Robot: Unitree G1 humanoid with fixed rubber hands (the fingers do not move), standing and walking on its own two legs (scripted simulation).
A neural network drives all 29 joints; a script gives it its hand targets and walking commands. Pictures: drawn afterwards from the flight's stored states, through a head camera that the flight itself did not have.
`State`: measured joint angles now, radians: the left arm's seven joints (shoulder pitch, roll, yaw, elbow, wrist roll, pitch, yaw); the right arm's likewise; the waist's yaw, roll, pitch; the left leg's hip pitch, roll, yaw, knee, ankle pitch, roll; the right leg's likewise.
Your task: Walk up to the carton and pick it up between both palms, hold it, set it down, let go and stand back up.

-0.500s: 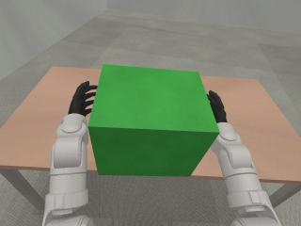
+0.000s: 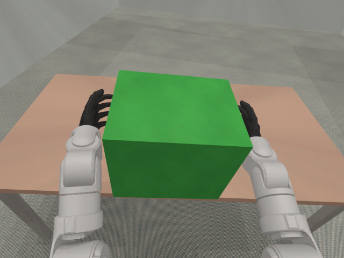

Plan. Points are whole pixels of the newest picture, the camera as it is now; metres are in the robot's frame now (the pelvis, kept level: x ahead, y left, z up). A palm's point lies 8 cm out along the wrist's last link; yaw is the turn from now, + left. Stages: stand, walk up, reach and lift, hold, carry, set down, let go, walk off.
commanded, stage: hold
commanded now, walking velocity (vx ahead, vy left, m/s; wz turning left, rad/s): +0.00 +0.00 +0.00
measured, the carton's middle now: (171, 137) +0.37 +0.00 +0.12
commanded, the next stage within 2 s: none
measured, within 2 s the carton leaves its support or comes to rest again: neither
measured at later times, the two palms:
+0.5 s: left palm (89, 126) +0.35 +0.17 +0.17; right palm (248, 134) +0.34 -0.18 +0.15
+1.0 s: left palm (89, 126) +0.35 +0.17 +0.17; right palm (248, 135) +0.34 -0.18 +0.15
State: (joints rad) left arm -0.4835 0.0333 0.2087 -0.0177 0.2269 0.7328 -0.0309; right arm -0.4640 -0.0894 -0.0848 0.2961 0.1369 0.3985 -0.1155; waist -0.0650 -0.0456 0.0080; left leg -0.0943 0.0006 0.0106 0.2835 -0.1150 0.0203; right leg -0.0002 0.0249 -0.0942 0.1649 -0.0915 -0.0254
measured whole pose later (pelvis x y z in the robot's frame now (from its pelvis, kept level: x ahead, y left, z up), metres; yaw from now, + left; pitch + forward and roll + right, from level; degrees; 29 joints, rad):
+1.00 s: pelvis +0.00 +0.00 +0.00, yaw +0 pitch -4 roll -1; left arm -0.47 0.04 0.21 -0.03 0.22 0.74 -0.04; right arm -0.46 -0.08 -0.07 0.29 0.14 0.40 -0.13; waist -0.06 -0.05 0.01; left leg -0.09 0.00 0.00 0.28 -0.11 0.02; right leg 0.00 0.03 -0.10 0.17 -0.09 -0.03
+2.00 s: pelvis +0.00 +0.00 +0.00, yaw +0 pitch -5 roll -1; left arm -0.47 0.04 0.21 -0.03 0.22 0.74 -0.04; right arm -0.46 -0.08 -0.07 0.29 0.15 0.40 -0.13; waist -0.06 -0.05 0.01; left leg -0.09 0.00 0.00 0.28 -0.11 0.02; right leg 0.01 0.03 -0.10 0.17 -0.09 -0.03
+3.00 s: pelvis +0.00 +0.00 +0.00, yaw +0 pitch -5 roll -1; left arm -0.47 0.04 0.21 -0.03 0.22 0.74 -0.04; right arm -0.46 -0.08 -0.07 0.29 0.15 0.40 -0.13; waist -0.06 -0.05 0.01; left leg -0.09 0.00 0.00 0.28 -0.11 0.02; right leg 0.01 0.03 -0.10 0.17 -0.09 -0.03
